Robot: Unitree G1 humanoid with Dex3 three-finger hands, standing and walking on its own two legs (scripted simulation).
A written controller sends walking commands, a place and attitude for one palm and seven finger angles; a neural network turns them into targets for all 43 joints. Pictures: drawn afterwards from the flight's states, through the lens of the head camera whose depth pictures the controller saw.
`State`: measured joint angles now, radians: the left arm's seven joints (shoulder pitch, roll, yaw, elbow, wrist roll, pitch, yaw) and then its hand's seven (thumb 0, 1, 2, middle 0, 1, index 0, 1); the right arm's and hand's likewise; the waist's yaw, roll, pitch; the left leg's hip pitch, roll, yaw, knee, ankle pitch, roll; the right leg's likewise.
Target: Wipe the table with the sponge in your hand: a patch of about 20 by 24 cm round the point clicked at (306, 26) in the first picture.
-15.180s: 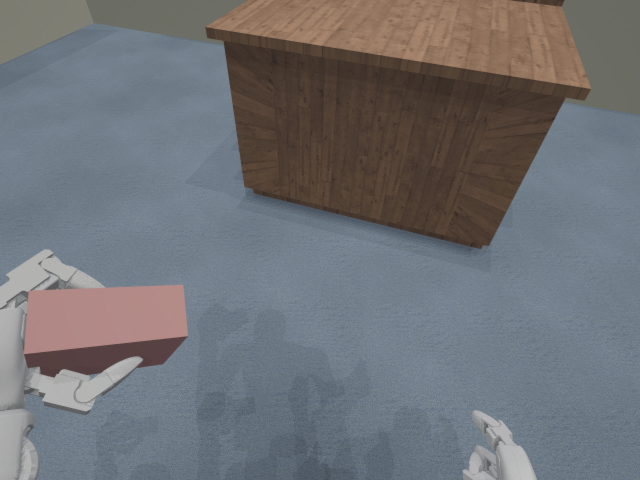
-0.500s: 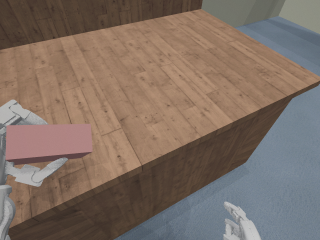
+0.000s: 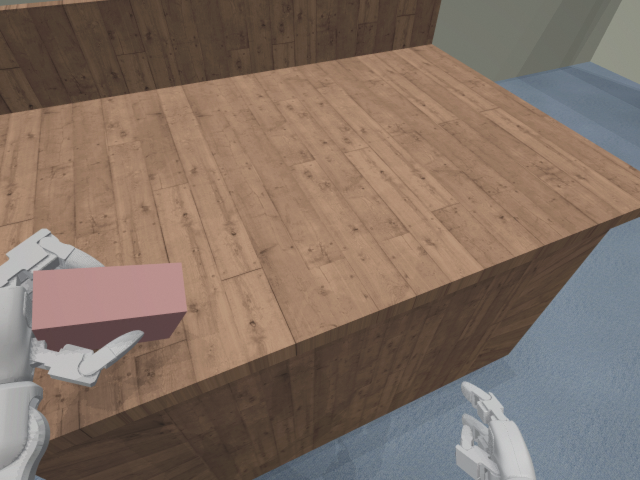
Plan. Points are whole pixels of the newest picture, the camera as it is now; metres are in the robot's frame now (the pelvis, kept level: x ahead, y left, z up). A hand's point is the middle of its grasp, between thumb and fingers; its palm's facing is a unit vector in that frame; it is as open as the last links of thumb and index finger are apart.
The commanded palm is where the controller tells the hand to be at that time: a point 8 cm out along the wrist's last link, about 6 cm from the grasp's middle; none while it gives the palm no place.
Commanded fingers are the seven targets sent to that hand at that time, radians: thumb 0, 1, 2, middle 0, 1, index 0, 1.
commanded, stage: look again from close up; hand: left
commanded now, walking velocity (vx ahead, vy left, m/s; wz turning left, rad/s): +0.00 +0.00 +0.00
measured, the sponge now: (134, 308) +0.24 +0.22 +0.14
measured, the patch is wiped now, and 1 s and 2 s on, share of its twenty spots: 0.00 0.00 0.00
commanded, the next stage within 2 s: shuffle to correct the standing spot in 0.32 s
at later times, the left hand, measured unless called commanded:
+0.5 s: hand (85, 315) +0.22 +0.25 +0.16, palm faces +0.42 -0.85 -0.32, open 9.5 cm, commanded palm +0.16 +0.28 +0.18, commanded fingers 0.00 0.10 1.30 -1.20 -1.60 -1.20 -1.60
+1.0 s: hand (149, 312) +0.23 +0.19 +0.16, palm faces +0.36 -0.86 -0.36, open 9.5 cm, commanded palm +0.17 +0.24 +0.18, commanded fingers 0.00 0.10 1.30 -1.20 -1.60 -1.20 -1.60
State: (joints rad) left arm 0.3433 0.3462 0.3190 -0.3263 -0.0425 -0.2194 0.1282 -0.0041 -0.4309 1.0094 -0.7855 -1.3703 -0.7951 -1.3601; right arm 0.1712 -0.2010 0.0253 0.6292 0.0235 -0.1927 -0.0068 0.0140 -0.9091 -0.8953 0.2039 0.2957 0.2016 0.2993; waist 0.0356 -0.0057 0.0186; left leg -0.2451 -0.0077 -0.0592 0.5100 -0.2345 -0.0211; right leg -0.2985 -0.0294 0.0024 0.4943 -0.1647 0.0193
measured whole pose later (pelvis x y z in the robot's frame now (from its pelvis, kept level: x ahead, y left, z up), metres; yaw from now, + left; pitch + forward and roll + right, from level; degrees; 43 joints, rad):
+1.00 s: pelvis +0.01 -0.05 +0.00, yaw +1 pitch -1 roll -1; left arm 0.46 0.35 0.33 -0.48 -0.08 -0.11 0.11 0.00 -0.43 1.01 -0.79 -1.37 -0.79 -1.36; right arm 0.19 -0.20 0.03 0.61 0.02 -0.10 -0.03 0.01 -0.91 -0.90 0.21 0.30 0.20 0.30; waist -0.01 0.01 0.02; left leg -0.24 0.08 -0.11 0.51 -0.26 -0.06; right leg -0.28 0.05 -0.05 0.47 -0.17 -0.05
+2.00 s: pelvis +0.01 -0.06 +0.00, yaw +1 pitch -1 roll -1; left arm 0.50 0.38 0.34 -0.54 -0.11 -0.08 0.11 0.00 -0.43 1.01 -0.79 -1.38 -0.79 -1.37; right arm 0.18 -0.20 0.03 0.60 0.02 -0.07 -0.03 0.01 -0.91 -0.90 0.20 0.30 0.20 0.30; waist -0.01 0.02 0.04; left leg -0.24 0.10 -0.11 0.51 -0.26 -0.08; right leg -0.28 0.07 -0.07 0.48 -0.18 -0.07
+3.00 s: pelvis +0.02 -0.06 +0.00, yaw +1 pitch -1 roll -1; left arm 0.51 0.38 0.34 -0.54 -0.11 -0.06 0.12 0.00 -0.43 1.02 -0.79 -1.38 -0.79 -1.37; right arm 0.16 -0.21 0.02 0.59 0.02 -0.05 -0.03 0.01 -0.91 -0.90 0.20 0.30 0.20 0.30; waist -0.01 0.03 0.05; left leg -0.24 0.10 -0.11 0.51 -0.27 -0.08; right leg -0.27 0.07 -0.07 0.47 -0.19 -0.07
